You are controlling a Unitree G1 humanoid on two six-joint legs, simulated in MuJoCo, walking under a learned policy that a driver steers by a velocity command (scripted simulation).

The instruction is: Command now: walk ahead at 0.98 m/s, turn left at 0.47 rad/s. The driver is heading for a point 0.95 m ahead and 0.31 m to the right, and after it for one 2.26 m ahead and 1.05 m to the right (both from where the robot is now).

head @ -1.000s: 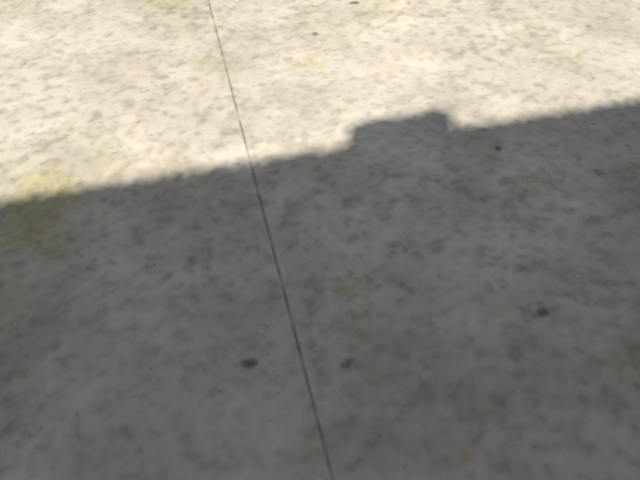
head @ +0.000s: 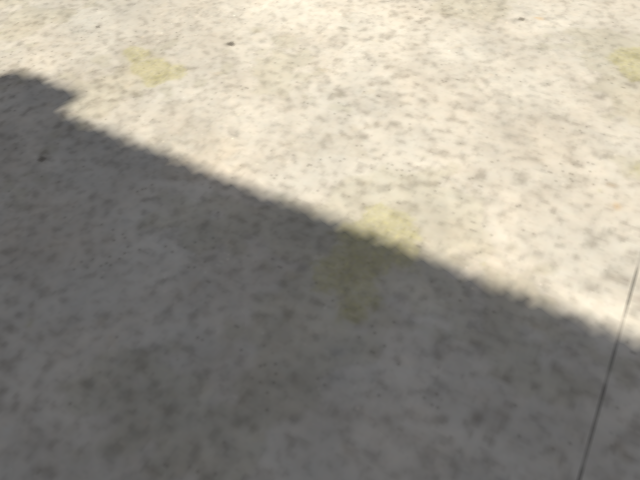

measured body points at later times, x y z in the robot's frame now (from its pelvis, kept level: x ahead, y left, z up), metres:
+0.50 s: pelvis +0.47 -0.05 +0.01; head +0.48 -0.05 +0.46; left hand +0.43 +0.23 -0.12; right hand +0.65 -0.29 -0.06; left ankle +0.59 +0.12 -0.65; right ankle +0.42 -0.08 -0.73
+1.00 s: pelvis +0.91 -0.11 +0.00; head +0.93 -0.13 +0.45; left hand +1.26 -0.04 -0.04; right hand +0.69 -0.34 -0.11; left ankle +0.86 +0.06 -0.73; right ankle +0.97 -0.27 -0.65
